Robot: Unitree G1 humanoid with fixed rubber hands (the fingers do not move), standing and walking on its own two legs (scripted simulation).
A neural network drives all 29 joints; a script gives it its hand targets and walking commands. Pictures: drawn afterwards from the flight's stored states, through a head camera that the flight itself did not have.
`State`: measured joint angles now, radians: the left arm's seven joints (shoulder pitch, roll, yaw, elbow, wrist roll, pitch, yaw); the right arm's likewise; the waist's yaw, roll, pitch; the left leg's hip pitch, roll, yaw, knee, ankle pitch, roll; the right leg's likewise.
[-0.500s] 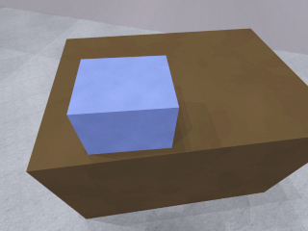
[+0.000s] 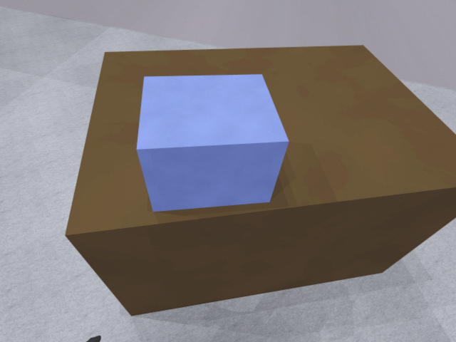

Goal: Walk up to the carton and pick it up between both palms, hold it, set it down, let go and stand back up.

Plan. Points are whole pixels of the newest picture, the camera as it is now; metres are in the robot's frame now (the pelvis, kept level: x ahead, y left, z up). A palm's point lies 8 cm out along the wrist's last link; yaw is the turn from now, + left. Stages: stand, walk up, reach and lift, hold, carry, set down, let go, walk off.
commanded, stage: walk up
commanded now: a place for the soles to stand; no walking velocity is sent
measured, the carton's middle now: (208, 141) +0.53 +0.04 +0.02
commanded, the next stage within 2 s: none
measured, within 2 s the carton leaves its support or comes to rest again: neither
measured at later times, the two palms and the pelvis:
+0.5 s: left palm out of the picture +0.01 +0.23 -0.13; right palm out of the picture +0.03 -0.27 -0.13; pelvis +0.00 -0.03 +0.01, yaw +6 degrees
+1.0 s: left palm out of the picture +0.00 +0.24 -0.14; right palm out of the picture +0.10 -0.27 -0.13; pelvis +0.02 -0.02 +0.00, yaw +13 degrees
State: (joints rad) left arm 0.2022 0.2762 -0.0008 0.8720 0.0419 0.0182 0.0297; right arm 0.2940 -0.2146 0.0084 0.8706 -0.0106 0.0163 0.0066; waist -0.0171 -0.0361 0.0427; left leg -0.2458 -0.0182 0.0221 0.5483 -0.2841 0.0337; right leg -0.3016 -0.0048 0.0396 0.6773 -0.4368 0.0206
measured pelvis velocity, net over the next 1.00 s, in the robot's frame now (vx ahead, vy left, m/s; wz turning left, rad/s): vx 0.02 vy -0.02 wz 0.23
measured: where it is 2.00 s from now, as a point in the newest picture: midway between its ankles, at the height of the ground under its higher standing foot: outside the picture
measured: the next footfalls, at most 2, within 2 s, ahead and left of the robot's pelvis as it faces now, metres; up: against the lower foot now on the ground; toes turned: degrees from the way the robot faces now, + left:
right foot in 0.04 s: +0.04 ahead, -0.12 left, +0.00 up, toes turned +4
